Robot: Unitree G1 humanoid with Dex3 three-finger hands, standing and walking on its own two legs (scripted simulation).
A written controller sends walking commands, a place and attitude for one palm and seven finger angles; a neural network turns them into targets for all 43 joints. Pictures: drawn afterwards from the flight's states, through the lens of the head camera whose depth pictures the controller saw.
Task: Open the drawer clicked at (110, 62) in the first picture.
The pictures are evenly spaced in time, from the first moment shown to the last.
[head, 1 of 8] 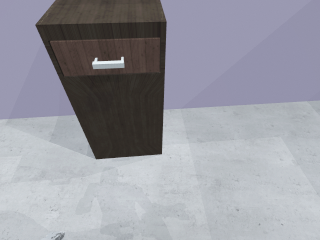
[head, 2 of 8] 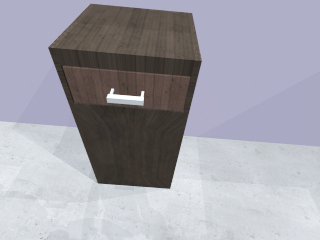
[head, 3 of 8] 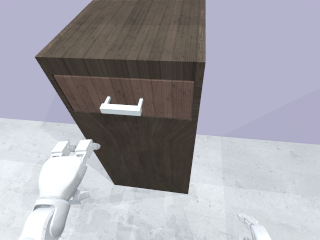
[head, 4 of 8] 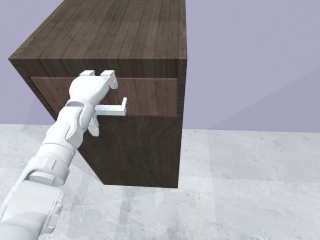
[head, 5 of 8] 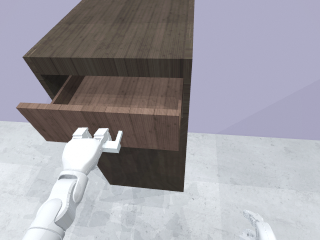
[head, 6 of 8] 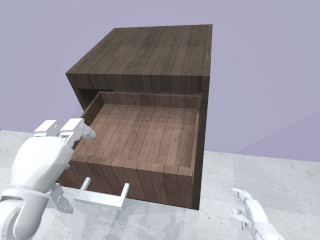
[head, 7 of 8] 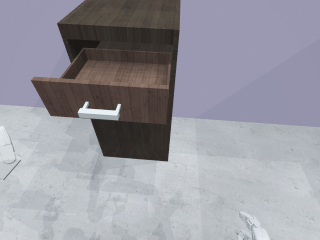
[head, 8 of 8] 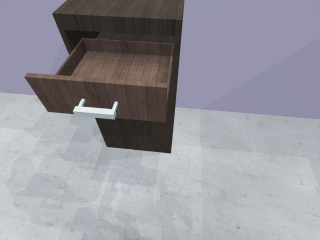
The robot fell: no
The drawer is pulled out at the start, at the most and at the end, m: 0.00 0.30 0.29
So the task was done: yes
